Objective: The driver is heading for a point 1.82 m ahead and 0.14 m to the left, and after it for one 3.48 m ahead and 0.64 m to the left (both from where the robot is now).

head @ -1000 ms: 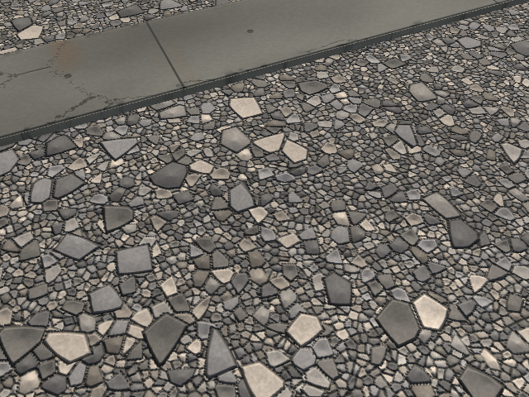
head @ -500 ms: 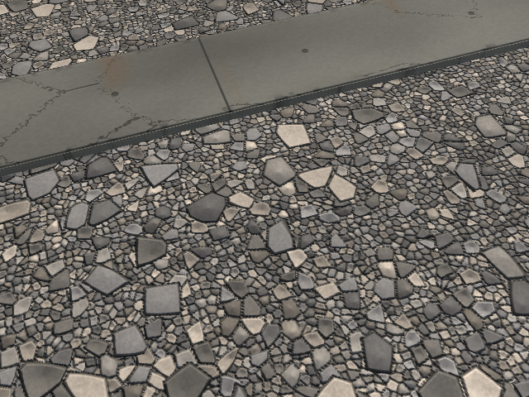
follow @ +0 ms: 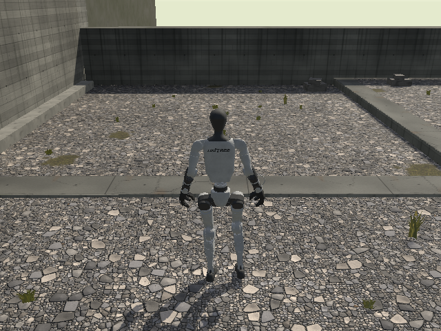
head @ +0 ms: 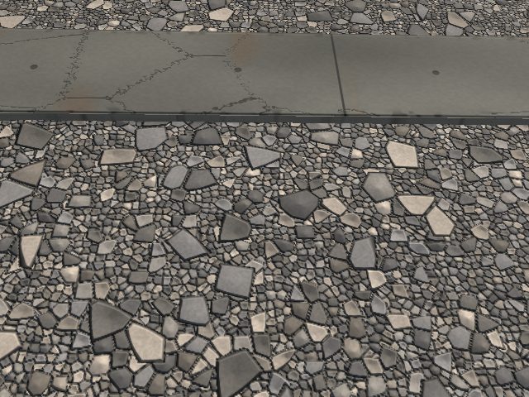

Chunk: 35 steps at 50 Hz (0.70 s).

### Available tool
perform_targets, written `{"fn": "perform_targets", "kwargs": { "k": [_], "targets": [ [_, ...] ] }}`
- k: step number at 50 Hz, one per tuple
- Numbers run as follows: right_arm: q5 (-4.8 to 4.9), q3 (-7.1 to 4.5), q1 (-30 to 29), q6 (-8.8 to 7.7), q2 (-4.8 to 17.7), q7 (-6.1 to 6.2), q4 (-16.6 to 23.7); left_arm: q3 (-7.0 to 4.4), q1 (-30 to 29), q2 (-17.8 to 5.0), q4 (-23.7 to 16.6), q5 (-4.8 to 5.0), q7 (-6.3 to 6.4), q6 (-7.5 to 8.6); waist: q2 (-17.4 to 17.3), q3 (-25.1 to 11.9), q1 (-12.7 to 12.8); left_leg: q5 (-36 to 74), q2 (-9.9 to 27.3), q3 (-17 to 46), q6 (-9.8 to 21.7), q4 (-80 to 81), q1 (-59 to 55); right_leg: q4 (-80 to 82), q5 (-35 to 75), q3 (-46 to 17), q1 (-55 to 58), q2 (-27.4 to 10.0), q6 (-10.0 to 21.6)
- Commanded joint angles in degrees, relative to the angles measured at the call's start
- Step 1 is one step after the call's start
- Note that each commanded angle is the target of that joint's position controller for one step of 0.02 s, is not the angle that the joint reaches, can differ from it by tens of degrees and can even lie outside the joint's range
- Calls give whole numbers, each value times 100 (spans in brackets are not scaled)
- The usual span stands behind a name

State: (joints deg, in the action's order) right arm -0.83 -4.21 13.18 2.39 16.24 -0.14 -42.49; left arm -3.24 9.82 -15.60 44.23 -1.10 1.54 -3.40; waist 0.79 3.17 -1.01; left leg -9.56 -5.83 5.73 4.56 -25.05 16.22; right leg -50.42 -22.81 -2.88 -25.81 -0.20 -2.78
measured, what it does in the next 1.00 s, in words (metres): walks ahead, turning left: right foot, then left foot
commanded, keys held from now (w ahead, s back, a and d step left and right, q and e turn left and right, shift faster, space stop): q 0.22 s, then w+q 0.24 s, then w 0.44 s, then w+e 0.10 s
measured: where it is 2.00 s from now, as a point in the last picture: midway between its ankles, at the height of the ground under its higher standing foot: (186, 287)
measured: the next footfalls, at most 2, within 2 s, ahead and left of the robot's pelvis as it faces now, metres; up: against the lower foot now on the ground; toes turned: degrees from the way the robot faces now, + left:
right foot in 0.16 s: +0.05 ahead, -0.12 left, +0.00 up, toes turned +10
left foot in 0.66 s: +0.09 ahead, +0.14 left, +0.00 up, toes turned +23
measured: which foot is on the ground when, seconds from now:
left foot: down 0.00-0.16, up 0.18-0.64, down 0.66-1.00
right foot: up 0.00-0.14, down 0.16-0.68, up 0.70-1.00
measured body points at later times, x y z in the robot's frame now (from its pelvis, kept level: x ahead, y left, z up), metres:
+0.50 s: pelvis +0.02 -0.03 +0.01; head +0.04 -0.04 +0.46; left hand +0.01 +0.26 -0.10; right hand +0.22 -0.26 -0.11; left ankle -0.02 +0.11 -0.68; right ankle +0.01 -0.13 -0.74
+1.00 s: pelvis +0.18 +0.10 +0.00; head +0.20 +0.12 +0.45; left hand +0.21 +0.39 -0.13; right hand +0.27 -0.14 -0.13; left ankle +0.05 +0.12 -0.74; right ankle +0.37 +0.03 -0.68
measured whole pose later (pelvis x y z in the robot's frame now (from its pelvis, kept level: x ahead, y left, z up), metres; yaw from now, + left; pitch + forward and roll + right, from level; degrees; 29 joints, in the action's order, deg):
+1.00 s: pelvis +0.18 +0.10 +0.00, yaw +22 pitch +1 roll +1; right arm -0.9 -1.2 23.9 -4.0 13.4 -0.6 -51.9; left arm -2.6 10.4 -15.5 46.4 -1.8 -3.2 0.8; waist 2.9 1.3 -1.1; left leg -15.1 -5.4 -1.8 4.9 -9.4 -4.8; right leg -49.2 -4.9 2.2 -38.7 -4.9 0.7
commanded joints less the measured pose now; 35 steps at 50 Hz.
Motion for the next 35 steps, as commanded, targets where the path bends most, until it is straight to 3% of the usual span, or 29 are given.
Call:
{"fn": "perform_targets", "kwargs": {
  "k": [1, 5, 7, 8, 9, 10, 11, 12, 14, 17, 20, 26, 30, 32, 33, 34, 35],
  "targets": [
    [-41, -270, 141, -17, 976, -13, 308, -68, -101, -414, -453, 33, 32, 115, -784, -565, -102, 880, 1493, 1811, 957, 589, -626, 406, -73, 25, -70, 141, 60],
    [-34, -293, -142, 20, 987, -66, 364, -48, 213, -447, -486, 106, 73, 216, -867, -648, 48, 1243, 1366, 2237, 728, 394, -382, 1390, -79, 22, 749, 348, 242],
    [60, -269, -422, 38, 896, -53, 412, -48, 689, -450, -388, 83, 135, 300, -699, -614, 369, 608, 997, 2160, 277, 99, 161, 2939, 721, -9, 1752, 271, 358],
    [100, -189, -272, 14, 576, -34, 469, -136, 712, -908, -422, -14, 192, 334, 158, -592, 253, -614, 490, 1607, -101, -647, 744, 3713, 315, -1014, 2168, -783, 593],
    [103, -139, 77, -14, 311, 7, 505, -222, 193, -1449, -660, -21, 184, 306, 1307, -494, 2, -2131, -578, 252, -363, -1848, 1658, 4080, 587, -2572, 2248, -2157, 1143],
    [-122, -257, -43, 1, 841, 28, 439, -226, 224, -1314, -640, -94, 131, 274, 991, -400, 96, -2342, -119, 100, -430, -3019, 1450, 3863, 1246, -2469, 1459, -2385, 1634],
    [-106, -318, -16, 20, 936, -5, 342, -96, -23, -855, -705, -58, 96, 282, 552, -269, -67, -2013, -14, 201, -430, -3515, 1257, 3775, 1558, -1934, 1218, -1999, 1605],
    [-111, -313, 136, 59, 881, -62, 220, -44, -202, -644, -723, -50, 60, 289, 438, -212, -164, -1537, 72, 119, -436, -3820, 1250, 3817, 944, -1341, 1188, -1562, 1381],
    [-116, -292, 248, 110, 837, -238, 158, -40, -198, -640, -762, -58, 76, 314, 923, -240, -85, -1092, 167, -73, -513, -4110, 1711, 3988, -13, -915, 1704, -1177, 1162],
    [-109, -228, -252, 95, 735, -373, 294, -117, 421, -776, -587, -29, 50, 396, 691, -106, 274, -939, 307, -182, -651, -3791, 2257, 4169, -426, -866, 2394, -1328, 1197],
    [-129, -175, -548, 62, 613, -420, 350, -186, 844, -863, -385, -45, 26, 532, 610, -26, 459, -812, 448, -203, -707, -3270, 2459, 4265, -322, -725, 2844, -1513, 1242],
    [-118, -29, -940, -66, 360, -486, 481, -231, 1028, -877, -143, -71, -98, 708, 649, 112, 510, -751, 680, -524, -515, -1952, 1737, 4362, -162, -144, 2367, -1645, 1274],
    [-129, 63, -989, -187, 331, -433, 494, -259, 1132, -964, 65, -78, -201, 708, 761, 171, 437, -998, 556, -976, -170, -933, 580, 4117, 352, 207, 1737, -1607, 1280],
    [-176, 78, -259, -294, 305, -348, 240, -242, 1006, -960, 146, 26, -238, 646, 473, 18, -43, -499, 344, -1133, 27, -158, -722, 3400, 1114, 544, 1157, -1511, 1184],
    [-212, -9, 527, -366, 507, -276, -83, -155, 1016, -742, 150, 13, -252, 644, -20, -420, -369, -592, 299, -926, 100, 73, -1854, 2365, 1629, 915, 746, -1197, 1036],
    [-313, -106, 1411, -428, 934, -185, -225, 7, 842, -307, -68, -37, -274, 635, -1151, -1045, -767, -2088, 1712, 861, 259, 773, -2816, 471, 560, 1411, -46, -775, 782],
    [-132, -253, 1585, -435, 1716, -113, -197, 7, 677, -252, -384, -50, -309, 636, -2055, -864, -716, -2819, 2853, 3423, 890, 1661, -3065, -810, -985, 1097, -1738, 105, 635]
  ]
}}
Keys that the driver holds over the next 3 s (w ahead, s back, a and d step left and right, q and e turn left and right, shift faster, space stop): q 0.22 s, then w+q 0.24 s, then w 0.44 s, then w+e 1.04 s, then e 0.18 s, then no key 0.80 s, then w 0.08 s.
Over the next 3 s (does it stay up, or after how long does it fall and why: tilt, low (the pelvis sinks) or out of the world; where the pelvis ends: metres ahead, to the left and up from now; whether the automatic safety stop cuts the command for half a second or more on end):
stays up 0.90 0.19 0.00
